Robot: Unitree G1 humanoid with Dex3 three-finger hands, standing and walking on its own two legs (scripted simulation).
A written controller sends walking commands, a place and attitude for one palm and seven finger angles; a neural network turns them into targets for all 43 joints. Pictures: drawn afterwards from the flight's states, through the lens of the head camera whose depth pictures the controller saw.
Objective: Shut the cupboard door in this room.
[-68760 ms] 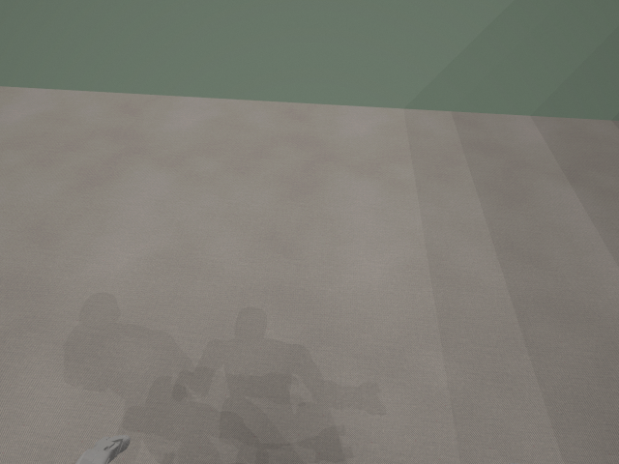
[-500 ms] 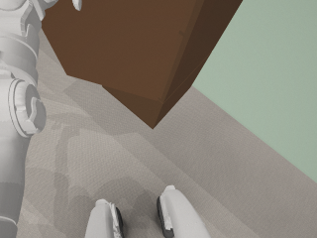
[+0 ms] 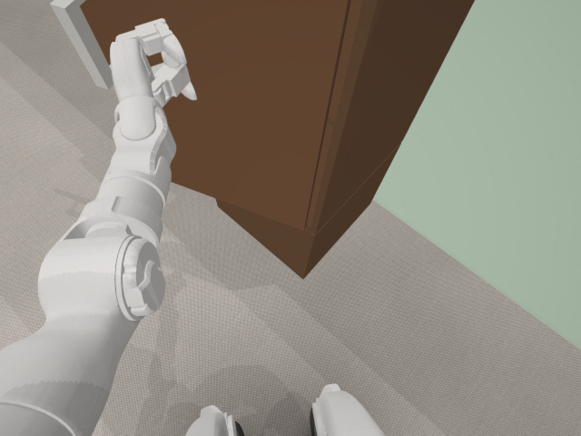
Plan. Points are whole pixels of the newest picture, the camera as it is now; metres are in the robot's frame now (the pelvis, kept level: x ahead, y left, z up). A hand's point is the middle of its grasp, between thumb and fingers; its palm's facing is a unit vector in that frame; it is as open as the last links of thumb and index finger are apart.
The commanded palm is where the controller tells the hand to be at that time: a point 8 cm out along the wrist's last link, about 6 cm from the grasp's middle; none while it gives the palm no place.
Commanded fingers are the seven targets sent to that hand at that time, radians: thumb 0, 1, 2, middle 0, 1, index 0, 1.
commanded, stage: pull the fist back off the door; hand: left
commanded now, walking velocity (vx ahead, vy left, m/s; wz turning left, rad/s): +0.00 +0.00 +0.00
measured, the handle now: (96, 38) +0.66 +0.17 +0.11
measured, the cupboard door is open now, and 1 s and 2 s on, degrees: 20 20 20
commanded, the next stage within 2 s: draw the hand back to the body in 0.36 s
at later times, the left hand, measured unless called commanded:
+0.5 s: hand (192, 119) +0.49 +0.05 +0.12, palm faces +0.04 -1.00 -0.03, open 3.1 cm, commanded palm +0.46 +0.11 +0.12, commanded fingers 0.00 0.90 0.90 -1.30 -1.50 -1.30 -1.50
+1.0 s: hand (73, 204) +0.36 +0.14 +0.17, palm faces +0.04 -1.00 -0.02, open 3.1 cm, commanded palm +0.31 +0.19 +0.17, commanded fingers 0.00 0.90 0.90 -1.11 -1.29 -1.11 -1.29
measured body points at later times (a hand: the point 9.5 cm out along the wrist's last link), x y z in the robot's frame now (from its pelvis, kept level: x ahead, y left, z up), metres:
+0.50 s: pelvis -0.01 -0.02 +0.01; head +0.08 -0.02 +0.45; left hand +0.48 +0.10 +0.12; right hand +0.05 -0.28 -0.12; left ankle +0.00 +0.12 -0.68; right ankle +0.00 -0.13 -0.68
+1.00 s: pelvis -0.01 +0.00 +0.04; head +0.00 -0.02 +0.49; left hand +0.35 +0.20 +0.17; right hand +0.12 -0.26 -0.07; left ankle +0.00 +0.12 -0.68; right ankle +0.00 -0.13 -0.68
